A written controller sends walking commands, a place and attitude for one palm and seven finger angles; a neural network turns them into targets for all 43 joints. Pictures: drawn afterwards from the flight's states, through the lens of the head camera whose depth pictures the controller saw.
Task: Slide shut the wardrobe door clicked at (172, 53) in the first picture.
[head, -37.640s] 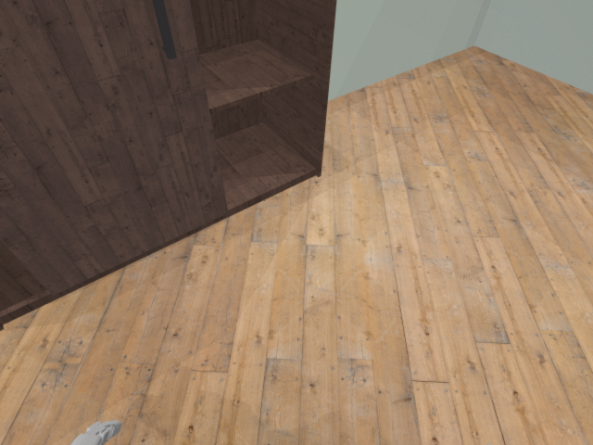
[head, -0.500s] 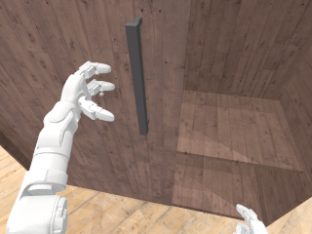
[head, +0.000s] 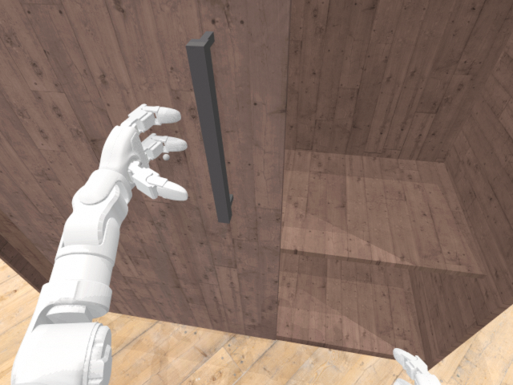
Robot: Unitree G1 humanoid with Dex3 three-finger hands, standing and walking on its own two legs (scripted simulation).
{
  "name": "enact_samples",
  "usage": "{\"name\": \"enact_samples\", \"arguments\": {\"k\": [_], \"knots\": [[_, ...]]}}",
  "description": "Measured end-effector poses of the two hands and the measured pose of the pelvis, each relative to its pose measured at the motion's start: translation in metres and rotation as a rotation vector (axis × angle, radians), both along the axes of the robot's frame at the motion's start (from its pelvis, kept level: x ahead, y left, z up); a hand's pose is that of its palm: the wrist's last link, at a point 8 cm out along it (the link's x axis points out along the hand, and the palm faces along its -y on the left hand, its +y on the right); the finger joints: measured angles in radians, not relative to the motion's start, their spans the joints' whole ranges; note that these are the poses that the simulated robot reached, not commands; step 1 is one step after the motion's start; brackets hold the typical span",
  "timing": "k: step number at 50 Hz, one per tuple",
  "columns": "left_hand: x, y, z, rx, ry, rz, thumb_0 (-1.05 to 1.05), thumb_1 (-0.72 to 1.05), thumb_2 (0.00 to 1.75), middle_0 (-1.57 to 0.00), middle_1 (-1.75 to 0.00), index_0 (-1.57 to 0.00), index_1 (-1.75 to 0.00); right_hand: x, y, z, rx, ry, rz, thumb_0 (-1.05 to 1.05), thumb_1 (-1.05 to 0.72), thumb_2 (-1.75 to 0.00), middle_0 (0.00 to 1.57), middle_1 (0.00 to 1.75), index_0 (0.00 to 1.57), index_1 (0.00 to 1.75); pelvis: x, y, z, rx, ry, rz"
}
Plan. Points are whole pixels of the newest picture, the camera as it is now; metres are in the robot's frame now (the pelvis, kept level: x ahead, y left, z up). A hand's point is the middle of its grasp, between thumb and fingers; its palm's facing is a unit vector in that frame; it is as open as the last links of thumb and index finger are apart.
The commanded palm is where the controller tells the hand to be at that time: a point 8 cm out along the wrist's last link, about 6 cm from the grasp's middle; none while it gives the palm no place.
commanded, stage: move the hooked fingers beside the handle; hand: left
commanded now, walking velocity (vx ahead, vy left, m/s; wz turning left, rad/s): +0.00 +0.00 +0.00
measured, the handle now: (218, 143) +0.43 +0.07 +0.18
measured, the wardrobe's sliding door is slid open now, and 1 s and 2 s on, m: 0.52 0.52 0.52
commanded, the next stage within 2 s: feel for the door with the fingertips in 0.14 s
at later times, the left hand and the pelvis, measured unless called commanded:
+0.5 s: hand (165, 156) +0.40 +0.15 +0.19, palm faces -0.11 -0.99 -0.02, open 13.7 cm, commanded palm +0.38 +0.18 +0.18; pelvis +0.00 +0.00 +0.00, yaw +1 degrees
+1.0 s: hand (167, 155) +0.40 +0.15 +0.19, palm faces -0.07 -1.00 -0.05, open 13.6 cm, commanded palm +0.39 +0.17 +0.18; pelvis -0.02 +0.02 -0.01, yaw +3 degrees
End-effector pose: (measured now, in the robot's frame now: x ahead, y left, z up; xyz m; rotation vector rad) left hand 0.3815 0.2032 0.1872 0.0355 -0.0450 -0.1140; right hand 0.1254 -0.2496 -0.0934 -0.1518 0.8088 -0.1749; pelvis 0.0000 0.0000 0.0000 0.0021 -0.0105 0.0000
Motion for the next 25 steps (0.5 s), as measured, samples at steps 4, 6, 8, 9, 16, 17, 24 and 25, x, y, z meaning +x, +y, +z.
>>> {"name": "enact_samples", "arguments": {"k": [4, 6, 8, 9, 16, 17, 24, 25], "knots": [[0.001, 0.001, 0.0, -0.005, 0.001, -0.003, -0.01, -0.5, 0.3, -0.35, -1.24, -0.32, -1.21, -0.004, -0.005, -0.001, -0.004, 0.012, -0.008, 0.01, -0.91, -0.9, 0.2, 0.3, 0.21, 0.3, 0.0, -0.003, 0.0, 0.0, 0.003, 0.0], [0.001, 0.001, 0.0, -0.006, 0.001, -0.003, -0.01, -0.5, 0.3, -0.36, -1.24, -0.33, -1.22, -0.006, -0.007, -0.002, -0.004, 0.016, -0.011, 0.01, -0.91, -0.9, 0.2, 0.3, 0.21, 0.3, 0.0, -0.004, 0.0, 0.0, 0.005, -0.001], [0.002, 0.002, 0.0, -0.007, 0.0, -0.005, -0.01, -0.5, 0.3, -0.36, -1.24, -0.33, -1.22, -0.007, -0.008, -0.003, -0.005, 0.019, -0.014, 0.01, -0.91, -0.9, 0.2, 0.3, 0.21, 0.3, 0.0, -0.004, 0.0, 0.0, 0.007, -0.002], [0.002, 0.002, -0.001, -0.007, 0.0, -0.006, -0.01, -0.5, 0.3, -0.36, -1.24, -0.33, -1.22, -0.007, -0.009, -0.003, -0.005, 0.02, -0.016, 0.01, -0.91, -0.9, 0.2, 0.3, 0.21, 0.3, 0.0, -0.005, -0.001, 0.0, 0.008, -0.001], [0.004, 0.003, -0.001, -0.011, -0.005, -0.009, -0.01, -0.5, 0.3, -0.38, -1.25, -0.35, -1.22, -0.008, -0.012, -0.004, -0.006, 0.024, -0.016, 0.01, -0.91, -0.9, 0.2, 0.3, 0.2, 0.3, 0.001, -0.006, -0.002, -0.001, 0.015, 0.0], [0.004, 0.003, -0.001, -0.012, -0.005, -0.009, -0.01, -0.5, 0.3, -0.38, -1.25, -0.35, -1.23, -0.007, -0.011, -0.004, -0.006, 0.024, -0.014, 0.01, -0.91, -0.9, 0.2, 0.3, 0.2, 0.3, 0.001, -0.006, -0.002, -0.001, 0.017, 0.001], [0.003, 0.002, -0.002, -0.015, -0.01, 0.002, -0.01, -0.5, 0.3, -0.37, -1.26, -0.35, -1.23, -0.001, -0.006, -0.004, -0.004, 0.021, 0.007, 0.01, -0.91, -0.9, 0.2, 0.3, 0.2, 0.3, 0.001, -0.003, -0.003, -0.003, 0.022, 0.01], [0.003, 0.002, -0.002, -0.015, -0.012, 0.004, -0.01, -0.5, 0.3, -0.37, -1.27, -0.34, -1.23, 0.001, -0.005, -0.004, -0.003, 0.02, 0.011, 0.01, -0.91, -0.9, 0.2, 0.3, 0.2, 0.3, 0.001, -0.003, -0.003, -0.004, 0.022, 0.012]]}}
